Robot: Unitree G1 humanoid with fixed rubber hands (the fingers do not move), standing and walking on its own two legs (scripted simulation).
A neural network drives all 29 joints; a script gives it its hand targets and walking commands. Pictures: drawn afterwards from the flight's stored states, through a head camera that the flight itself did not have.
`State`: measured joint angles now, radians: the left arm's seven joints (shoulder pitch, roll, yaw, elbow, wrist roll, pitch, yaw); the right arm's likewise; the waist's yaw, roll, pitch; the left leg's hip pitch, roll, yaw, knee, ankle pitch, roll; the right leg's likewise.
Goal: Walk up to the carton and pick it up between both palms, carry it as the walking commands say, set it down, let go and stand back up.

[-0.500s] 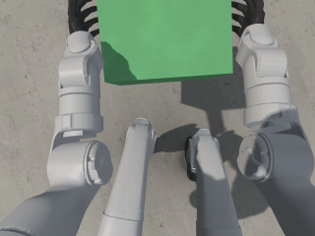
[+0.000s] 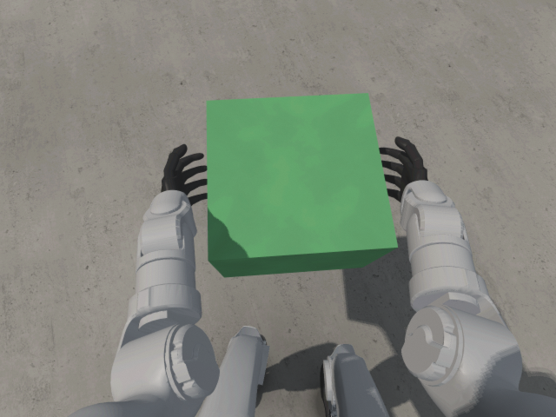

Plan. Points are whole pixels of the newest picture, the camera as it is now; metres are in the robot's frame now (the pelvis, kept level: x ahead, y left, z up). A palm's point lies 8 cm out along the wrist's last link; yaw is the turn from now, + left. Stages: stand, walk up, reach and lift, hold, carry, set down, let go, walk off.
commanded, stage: reach and lift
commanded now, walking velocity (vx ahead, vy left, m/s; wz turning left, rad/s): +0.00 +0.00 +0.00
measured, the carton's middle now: (291, 191) +0.47 +0.04 -0.10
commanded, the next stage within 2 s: none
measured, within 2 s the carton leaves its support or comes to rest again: neither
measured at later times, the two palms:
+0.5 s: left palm (162, 188) +0.39 +0.20 +0.04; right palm (427, 179) +0.44 -0.13 +0.03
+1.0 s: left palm (144, 177) +0.37 +0.20 +0.11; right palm (465, 168) +0.42 -0.14 +0.10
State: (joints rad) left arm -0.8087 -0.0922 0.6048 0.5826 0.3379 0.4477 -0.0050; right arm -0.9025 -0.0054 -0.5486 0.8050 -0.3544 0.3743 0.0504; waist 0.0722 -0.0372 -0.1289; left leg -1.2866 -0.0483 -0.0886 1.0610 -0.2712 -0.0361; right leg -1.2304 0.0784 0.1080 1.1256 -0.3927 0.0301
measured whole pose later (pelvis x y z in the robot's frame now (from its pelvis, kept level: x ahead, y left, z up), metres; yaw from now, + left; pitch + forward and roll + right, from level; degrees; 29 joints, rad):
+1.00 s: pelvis +0.06 -0.01 +0.10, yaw +0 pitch +10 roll +0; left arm -0.41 -0.16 0.47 0.37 0.32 0.50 -0.05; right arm -0.51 0.08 -0.38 0.58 -0.32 0.45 0.06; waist 0.09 -0.02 -0.06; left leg -0.49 -0.01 -0.09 0.45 -0.13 -0.04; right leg -0.44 0.05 0.12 0.50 -0.22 0.01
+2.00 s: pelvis +0.08 +0.00 +0.12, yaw +0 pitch -5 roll +0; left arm -0.30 -0.16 0.32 0.22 0.31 0.74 0.00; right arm -0.32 0.10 -0.28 0.32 -0.31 0.71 0.06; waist 0.00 0.01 -0.01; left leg -0.08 -0.02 -0.09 0.29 -0.12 -0.02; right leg -0.01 0.02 0.13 0.31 -0.20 0.01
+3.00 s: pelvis +0.08 +0.00 +0.12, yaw +0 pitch -6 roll +0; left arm -0.26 -0.15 0.30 0.18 0.31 0.73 -0.02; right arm -0.26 0.15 -0.28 0.22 -0.32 0.72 0.04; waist -0.01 0.00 -0.01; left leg -0.06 -0.02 -0.09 0.28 -0.11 -0.01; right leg 0.00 0.02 0.12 0.29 -0.19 0.01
